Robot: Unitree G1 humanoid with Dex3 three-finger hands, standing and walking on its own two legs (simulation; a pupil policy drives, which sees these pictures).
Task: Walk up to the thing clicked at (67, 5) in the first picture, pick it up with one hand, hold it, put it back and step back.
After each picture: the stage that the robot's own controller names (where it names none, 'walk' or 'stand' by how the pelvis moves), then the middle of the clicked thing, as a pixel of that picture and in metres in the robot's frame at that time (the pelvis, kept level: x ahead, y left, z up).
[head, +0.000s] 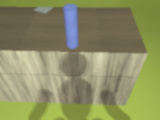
stand; (71, 28) +0.77 +0.09 -0.02
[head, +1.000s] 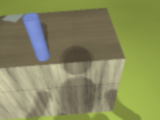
walk; (37, 39) +0.64 +0.27 +0.00
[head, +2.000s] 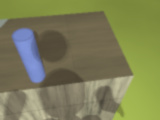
stand; (31, 58) +0.48 +0.23 +0.01
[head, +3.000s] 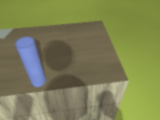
stand; (32, 64) +0.50 +0.24 -0.02
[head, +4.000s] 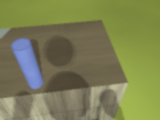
stand; (29, 66) +0.48 +0.25 -0.02
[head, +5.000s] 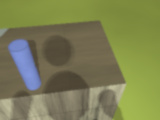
stand; (27, 67) +0.47 +0.26 -0.02
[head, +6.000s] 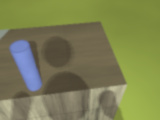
stand; (28, 68) +0.47 +0.26 -0.02
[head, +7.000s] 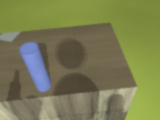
rise first; (37, 69) +0.46 +0.25 -0.02
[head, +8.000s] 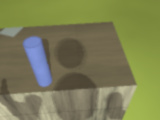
go down; (39, 64) +0.48 +0.25 -0.02
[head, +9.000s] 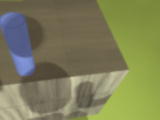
go down; (20, 49) +0.47 +0.22 +0.04
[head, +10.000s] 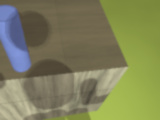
approach; (14, 43) +0.48 +0.23 +0.05
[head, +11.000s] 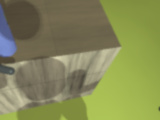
close in; out of the picture +0.51 +0.24 +0.08
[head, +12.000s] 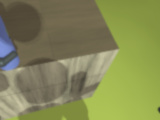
lift; out of the picture +0.47 +0.23 +0.08
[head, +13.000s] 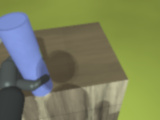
lift; (30, 61) +0.33 +0.16 +0.20
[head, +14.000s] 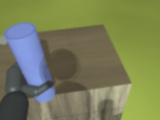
hold; (35, 68) +0.33 +0.16 +0.17
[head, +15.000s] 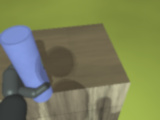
hold; (31, 70) +0.32 +0.17 +0.16
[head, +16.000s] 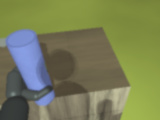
crouch; (35, 73) +0.32 +0.16 +0.15
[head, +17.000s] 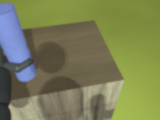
crouch; (15, 47) +0.42 +0.21 +0.17
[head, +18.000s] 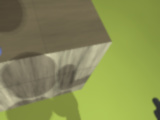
lower; out of the picture +0.49 +0.25 +0.08
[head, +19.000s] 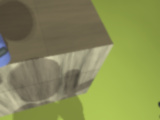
lower; out of the picture +0.48 +0.24 +0.08
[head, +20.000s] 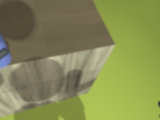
lower; out of the picture +0.48 +0.24 +0.08
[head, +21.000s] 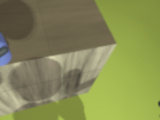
lower; out of the picture +0.48 +0.24 +0.08
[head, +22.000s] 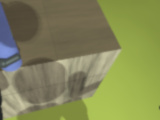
open; (0, 40) +0.46 +0.22 +0.08
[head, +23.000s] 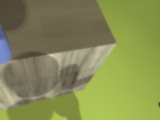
rise; out of the picture +0.46 +0.23 +0.08
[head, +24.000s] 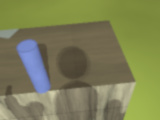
sink last; (36, 69) +0.45 +0.23 +0.03
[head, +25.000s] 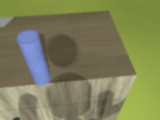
stand; (36, 61) +0.45 +0.22 +0.03
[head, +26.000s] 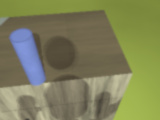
stand; (30, 60) +0.46 +0.23 +0.04
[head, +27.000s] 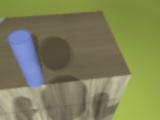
stand; (28, 62) +0.45 +0.22 +0.04
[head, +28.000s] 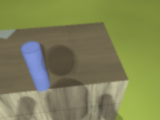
stand; (37, 68) +0.48 +0.23 -0.02
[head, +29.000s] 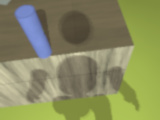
walk; (36, 35) +0.55 +0.24 +0.00
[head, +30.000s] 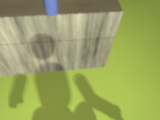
walk; out of the picture +0.85 +0.18 +0.01
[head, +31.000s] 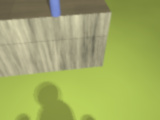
stand; out of the picture +1.10 +0.25 +0.00
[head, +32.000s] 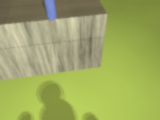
stand; (49, 2) +1.09 +0.26 -0.02
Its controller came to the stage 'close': yes
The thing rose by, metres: 0.20
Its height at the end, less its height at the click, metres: +0.00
